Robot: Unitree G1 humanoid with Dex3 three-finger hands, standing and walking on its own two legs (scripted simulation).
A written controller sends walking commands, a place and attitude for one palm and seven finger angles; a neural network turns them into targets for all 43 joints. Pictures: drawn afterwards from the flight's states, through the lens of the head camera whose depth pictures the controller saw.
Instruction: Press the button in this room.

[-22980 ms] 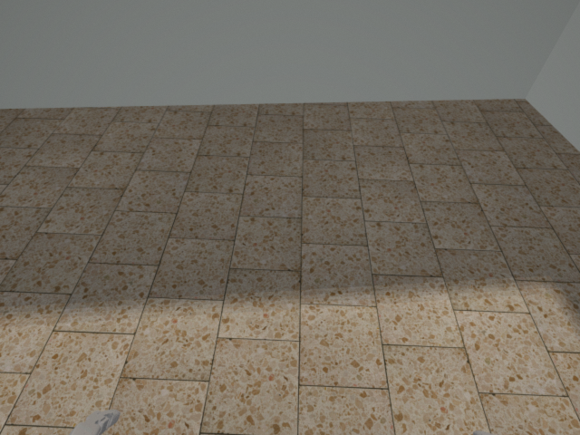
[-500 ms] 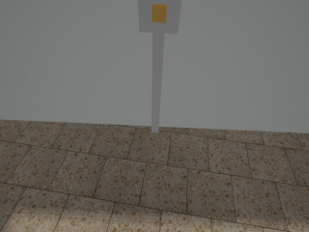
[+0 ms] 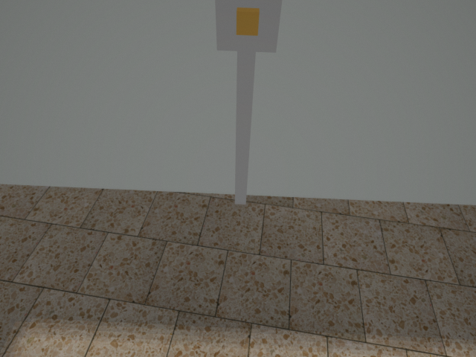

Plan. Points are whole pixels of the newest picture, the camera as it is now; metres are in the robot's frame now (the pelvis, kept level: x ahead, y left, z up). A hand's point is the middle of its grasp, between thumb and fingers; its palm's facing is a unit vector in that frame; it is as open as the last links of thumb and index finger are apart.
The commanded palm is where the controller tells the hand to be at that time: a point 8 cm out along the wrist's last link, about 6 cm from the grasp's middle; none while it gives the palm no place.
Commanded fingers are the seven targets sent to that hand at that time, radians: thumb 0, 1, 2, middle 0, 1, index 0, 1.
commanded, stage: look at it before walking up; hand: left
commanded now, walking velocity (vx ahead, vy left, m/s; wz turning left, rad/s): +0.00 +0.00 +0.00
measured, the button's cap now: (247, 21) +0.93 +0.03 +0.16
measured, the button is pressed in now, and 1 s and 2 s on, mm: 0 0 0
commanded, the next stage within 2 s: walk to a spot facing it in 0.46 s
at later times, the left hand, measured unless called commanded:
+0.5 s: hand out of the picture +0.05 +0.23 -0.16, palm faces +0.00 -0.95 -0.30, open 7.3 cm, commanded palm none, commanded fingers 0.00 0.90 0.90 -0.20 -0.30 -0.20 -0.30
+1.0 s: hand out of the picture +0.06 +0.16 -0.19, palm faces -0.14 -0.95 -0.29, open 7.3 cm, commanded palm none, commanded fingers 0.00 0.90 0.90 -0.20 -0.30 -0.20 -0.30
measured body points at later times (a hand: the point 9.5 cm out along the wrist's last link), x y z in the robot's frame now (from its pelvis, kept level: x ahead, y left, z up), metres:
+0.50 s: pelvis -0.01 +0.00 +0.00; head +0.00 +0.00 +0.45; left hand +0.05 +0.28 -0.14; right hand +0.05 -0.28 -0.14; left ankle -0.04 +0.11 -0.74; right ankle +0.01 -0.13 -0.74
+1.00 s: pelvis -0.01 -0.04 -0.03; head +0.03 -0.08 +0.42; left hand +0.07 +0.21 -0.16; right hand +0.01 -0.30 -0.20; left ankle -0.05 +0.11 -0.74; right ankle +0.00 -0.12 -0.75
